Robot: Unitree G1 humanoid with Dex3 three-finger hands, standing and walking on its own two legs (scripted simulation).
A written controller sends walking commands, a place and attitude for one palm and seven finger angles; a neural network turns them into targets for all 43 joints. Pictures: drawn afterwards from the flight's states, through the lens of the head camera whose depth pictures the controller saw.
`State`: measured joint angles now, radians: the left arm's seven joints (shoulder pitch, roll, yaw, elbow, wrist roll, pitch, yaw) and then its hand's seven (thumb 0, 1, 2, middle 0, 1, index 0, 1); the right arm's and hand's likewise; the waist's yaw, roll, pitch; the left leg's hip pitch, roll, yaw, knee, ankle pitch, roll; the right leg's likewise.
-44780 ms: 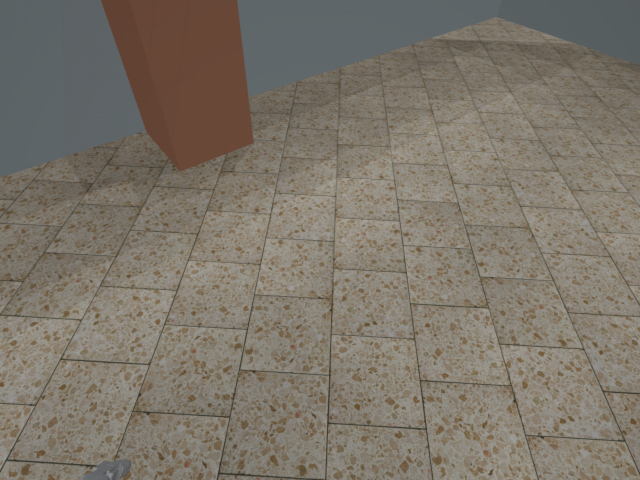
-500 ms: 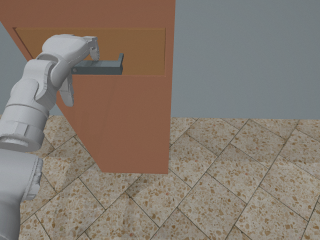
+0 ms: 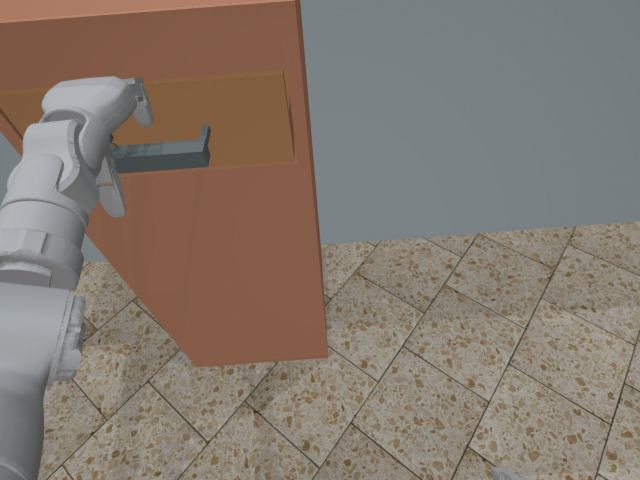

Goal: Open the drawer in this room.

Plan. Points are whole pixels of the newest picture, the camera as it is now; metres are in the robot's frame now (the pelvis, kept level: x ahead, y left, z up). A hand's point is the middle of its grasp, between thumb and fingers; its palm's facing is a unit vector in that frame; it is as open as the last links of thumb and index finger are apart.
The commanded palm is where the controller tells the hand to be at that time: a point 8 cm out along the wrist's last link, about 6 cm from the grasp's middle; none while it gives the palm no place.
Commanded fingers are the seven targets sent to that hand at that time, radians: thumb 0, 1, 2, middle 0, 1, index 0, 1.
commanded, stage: move the hooked fingers above the handle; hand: left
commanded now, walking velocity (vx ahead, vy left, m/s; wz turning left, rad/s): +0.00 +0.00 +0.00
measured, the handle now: (152, 146) +0.54 +0.23 +0.14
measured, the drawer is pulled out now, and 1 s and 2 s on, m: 0.00 0.00 0.00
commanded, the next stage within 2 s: lower the fingers behind the handle in 0.50 s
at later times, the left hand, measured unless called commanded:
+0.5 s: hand (142, 105) +0.50 +0.20 +0.22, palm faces +0.06 -0.01 -1.00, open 13.3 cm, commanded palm +0.47 +0.25 +0.25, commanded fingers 0.00 -0.50 0.30 -0.30 -1.20 -0.30 -1.20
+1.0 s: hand (123, 140) +0.50 +0.24 +0.18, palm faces +0.05 -0.04 -1.00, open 13.6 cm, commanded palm +0.48 +0.25 +0.22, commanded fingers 0.00 -0.50 0.30 -0.30 -1.20 -0.30 -1.20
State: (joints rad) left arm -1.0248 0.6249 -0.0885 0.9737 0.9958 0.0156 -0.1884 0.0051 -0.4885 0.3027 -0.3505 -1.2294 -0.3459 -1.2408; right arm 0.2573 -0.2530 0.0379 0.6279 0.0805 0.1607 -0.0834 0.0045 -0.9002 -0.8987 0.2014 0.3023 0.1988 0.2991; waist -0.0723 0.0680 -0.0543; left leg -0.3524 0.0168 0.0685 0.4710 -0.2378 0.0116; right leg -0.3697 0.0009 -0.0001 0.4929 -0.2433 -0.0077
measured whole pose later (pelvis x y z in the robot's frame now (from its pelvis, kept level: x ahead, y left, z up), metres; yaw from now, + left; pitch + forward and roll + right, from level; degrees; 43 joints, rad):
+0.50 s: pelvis +0.00 +0.01 +0.00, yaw +0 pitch +8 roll +0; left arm -1.13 0.55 -0.10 0.98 1.01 0.03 -0.08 0.00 -0.49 0.30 -0.42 -1.26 -0.39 -1.29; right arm 0.24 -0.27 0.03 0.68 0.07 0.16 -0.07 0.01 -0.90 -0.90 0.20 0.30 0.20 0.30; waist -0.08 0.07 -0.08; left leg -0.38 0.02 0.07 0.48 -0.24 0.02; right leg -0.39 0.00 0.01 0.50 -0.24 0.00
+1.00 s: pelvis +0.01 +0.02 -0.01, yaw +2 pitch +11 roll -1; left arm -1.03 0.59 -0.11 0.87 0.97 -0.10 -0.05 0.00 -0.49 0.30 -0.38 -1.27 -0.35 -1.23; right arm 0.33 -0.30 -0.04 0.71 0.05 0.11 -0.04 0.00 -0.90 -0.90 0.20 0.30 0.20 0.30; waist -0.05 0.03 -0.08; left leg -0.47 0.01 0.04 0.55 -0.28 0.02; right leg -0.45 -0.01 -0.03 0.52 -0.26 0.01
